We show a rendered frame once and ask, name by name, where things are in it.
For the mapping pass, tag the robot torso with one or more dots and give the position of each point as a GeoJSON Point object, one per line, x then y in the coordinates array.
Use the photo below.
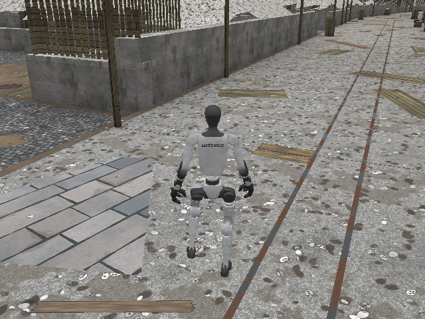
{"type": "Point", "coordinates": [212, 153]}

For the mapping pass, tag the robot right upper arm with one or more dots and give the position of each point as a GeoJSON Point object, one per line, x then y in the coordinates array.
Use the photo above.
{"type": "Point", "coordinates": [237, 151]}

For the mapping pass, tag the robot left forearm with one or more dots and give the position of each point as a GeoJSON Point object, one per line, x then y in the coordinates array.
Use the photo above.
{"type": "Point", "coordinates": [179, 178]}

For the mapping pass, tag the left robot shin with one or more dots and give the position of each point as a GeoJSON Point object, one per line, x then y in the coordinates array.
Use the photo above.
{"type": "Point", "coordinates": [193, 224]}

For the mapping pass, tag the right robot hand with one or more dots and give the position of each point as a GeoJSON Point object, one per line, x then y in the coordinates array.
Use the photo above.
{"type": "Point", "coordinates": [249, 188]}

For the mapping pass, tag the robot left upper arm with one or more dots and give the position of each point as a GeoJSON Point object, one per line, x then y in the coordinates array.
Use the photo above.
{"type": "Point", "coordinates": [188, 151]}

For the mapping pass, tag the robot right forearm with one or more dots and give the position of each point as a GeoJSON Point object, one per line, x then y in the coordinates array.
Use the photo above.
{"type": "Point", "coordinates": [245, 175]}

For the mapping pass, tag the left robot hand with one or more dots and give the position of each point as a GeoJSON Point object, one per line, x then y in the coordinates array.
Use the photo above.
{"type": "Point", "coordinates": [175, 193]}

